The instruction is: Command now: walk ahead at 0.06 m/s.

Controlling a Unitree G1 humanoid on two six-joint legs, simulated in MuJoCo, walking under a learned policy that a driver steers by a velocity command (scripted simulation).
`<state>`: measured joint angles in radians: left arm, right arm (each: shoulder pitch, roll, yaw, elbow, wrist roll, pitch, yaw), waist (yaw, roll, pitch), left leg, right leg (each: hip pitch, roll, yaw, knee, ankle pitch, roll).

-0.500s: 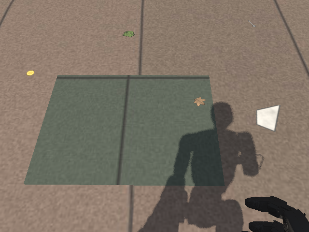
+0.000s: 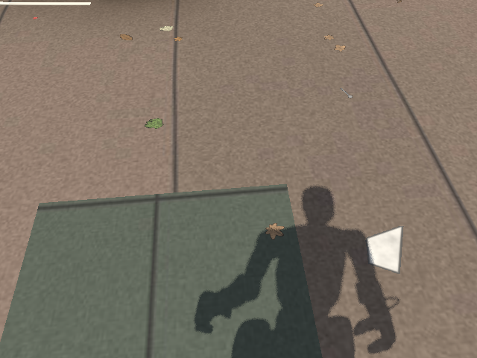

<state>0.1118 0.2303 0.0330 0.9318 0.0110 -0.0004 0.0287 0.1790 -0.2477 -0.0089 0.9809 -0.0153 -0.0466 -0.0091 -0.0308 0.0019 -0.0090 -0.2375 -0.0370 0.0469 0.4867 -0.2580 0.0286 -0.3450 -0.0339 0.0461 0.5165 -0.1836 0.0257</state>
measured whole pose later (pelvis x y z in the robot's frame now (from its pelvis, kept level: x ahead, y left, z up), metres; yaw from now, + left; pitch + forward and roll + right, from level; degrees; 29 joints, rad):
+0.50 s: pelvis +0.03 -0.02 +0.00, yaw +0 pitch -1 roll +0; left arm 0.11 0.22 0.04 1.04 0.00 0.01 0.03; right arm 0.21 -0.22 -0.02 1.07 -0.01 0.00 -0.04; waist -0.01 0.00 0.03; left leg -0.18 0.01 0.03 0.52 -0.33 0.00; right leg -0.28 0.01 0.02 0.53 -0.24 -0.01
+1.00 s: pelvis +0.05 -0.03 +0.01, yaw +0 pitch +1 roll -1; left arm 0.19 0.22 0.06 1.08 -0.03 -0.05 0.01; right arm 0.38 -0.21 -0.06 1.09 0.02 -0.06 -0.04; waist -0.02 0.02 -0.03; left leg -0.14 0.04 0.02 0.44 -0.31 0.02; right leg -0.40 -0.01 -0.04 0.84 -0.39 -0.06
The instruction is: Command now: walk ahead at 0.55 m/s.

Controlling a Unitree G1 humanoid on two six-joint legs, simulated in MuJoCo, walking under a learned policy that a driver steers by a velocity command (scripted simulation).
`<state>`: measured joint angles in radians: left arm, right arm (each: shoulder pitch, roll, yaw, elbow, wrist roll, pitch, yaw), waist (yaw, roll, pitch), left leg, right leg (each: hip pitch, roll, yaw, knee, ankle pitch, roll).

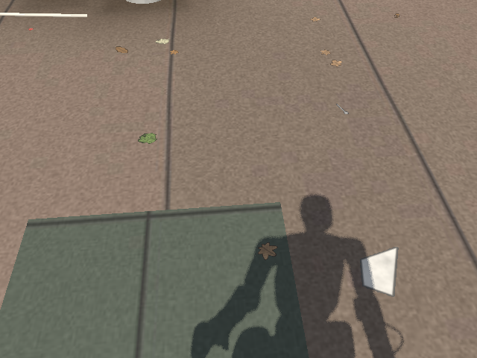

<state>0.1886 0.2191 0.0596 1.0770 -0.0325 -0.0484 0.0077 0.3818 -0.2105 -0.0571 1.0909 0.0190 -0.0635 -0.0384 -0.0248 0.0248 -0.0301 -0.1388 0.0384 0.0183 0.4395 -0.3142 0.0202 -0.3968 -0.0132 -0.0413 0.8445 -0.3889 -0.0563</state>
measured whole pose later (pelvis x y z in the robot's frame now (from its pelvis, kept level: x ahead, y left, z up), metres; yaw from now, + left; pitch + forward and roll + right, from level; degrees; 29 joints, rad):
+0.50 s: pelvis +0.25 -0.05 -0.02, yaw -1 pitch +3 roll +0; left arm 0.54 0.17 0.03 1.08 0.02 -0.12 0.00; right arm -0.07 -0.22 -0.04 0.78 -0.03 -0.04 0.06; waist 0.09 0.02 0.01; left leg -0.72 0.07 0.10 0.67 -0.01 0.08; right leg 0.25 0.02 -0.06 0.02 -0.32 -0.02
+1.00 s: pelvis +0.51 -0.02 +0.00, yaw +0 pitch +1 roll +2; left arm 0.06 0.22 0.05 0.93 0.00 -0.03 0.03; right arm 0.22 -0.22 -0.03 1.03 -0.01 -0.06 -0.01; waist -0.04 -0.05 0.02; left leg -0.14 -0.10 0.08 0.34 -0.21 0.09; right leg -0.47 -0.07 0.04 0.59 -0.08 0.00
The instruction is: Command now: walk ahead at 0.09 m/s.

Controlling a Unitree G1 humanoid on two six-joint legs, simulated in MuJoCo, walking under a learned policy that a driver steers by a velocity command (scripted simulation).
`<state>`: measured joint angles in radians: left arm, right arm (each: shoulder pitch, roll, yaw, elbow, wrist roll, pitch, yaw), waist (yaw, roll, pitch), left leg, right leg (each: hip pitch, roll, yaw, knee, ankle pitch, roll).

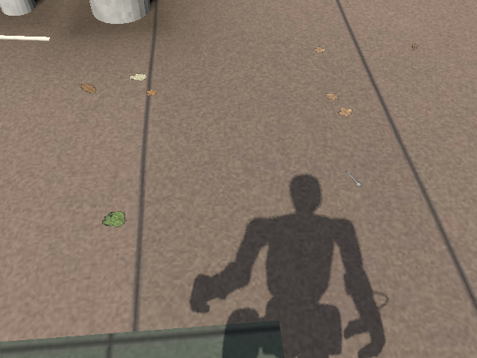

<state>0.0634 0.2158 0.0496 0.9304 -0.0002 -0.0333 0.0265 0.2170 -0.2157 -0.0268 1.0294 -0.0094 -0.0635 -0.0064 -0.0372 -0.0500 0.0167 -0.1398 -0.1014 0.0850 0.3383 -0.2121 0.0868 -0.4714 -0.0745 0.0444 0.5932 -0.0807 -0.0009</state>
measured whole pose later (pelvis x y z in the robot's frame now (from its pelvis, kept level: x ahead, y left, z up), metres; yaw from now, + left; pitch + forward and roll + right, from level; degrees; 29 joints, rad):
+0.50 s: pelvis +0.18 -0.08 -0.02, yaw +1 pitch +1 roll +0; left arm 0.03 0.25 0.07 0.86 0.04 -0.07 -0.05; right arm 0.50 -0.25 -0.07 1.12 -0.03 -0.09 0.01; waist -0.07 0.03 0.02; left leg 0.09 0.08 0.04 0.44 -0.49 0.00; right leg -0.48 -0.03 -0.09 0.62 -0.23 -0.08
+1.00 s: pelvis +0.54 -0.06 -0.04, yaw +20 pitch -1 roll -2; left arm 0.48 0.20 0.05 1.01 0.03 -0.06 0.04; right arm 0.06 -0.26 -0.05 0.78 -0.01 -0.02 0.06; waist -0.01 0.03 0.04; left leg -0.52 -0.05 0.20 0.67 -0.13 0.24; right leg 0.25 -0.03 -0.37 0.53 -0.36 0.04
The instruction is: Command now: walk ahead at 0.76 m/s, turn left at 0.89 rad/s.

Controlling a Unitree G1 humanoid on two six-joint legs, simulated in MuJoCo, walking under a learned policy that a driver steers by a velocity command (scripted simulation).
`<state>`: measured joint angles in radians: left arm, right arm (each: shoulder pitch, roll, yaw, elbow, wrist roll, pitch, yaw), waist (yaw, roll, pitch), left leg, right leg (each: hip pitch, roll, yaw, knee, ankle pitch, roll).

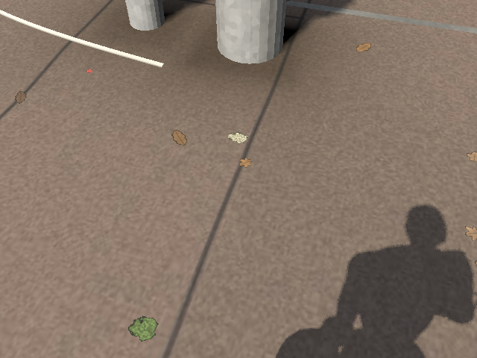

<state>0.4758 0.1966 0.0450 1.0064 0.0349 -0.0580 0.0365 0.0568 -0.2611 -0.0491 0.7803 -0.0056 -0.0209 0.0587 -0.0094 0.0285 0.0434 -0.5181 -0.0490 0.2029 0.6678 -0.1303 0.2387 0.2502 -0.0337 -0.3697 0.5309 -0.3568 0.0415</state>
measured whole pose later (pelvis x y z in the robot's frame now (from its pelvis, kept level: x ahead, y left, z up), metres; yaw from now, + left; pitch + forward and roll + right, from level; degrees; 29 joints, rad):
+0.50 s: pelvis +0.32 -0.01 +0.01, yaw +12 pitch +1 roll -1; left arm 0.16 0.27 0.06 0.67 0.01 -0.09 -0.02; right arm 0.16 -0.25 -0.06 0.68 -0.02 -0.01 -0.02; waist 0.01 -0.02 0.07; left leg -0.47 -0.14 -0.10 1.42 -0.49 -0.01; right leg -0.50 0.14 0.02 0.51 -0.02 -0.09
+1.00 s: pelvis +0.41 +0.06 +0.04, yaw -15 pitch +2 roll +0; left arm 0.22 0.38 0.11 0.60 -0.03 0.06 0.01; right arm 0.12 -0.26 -0.07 0.65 -0.02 0.00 -0.06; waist 0.01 -0.05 0.03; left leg -0.28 0.00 0.01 0.44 -0.20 0.01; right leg -0.63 0.03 0.09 1.20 -0.35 0.09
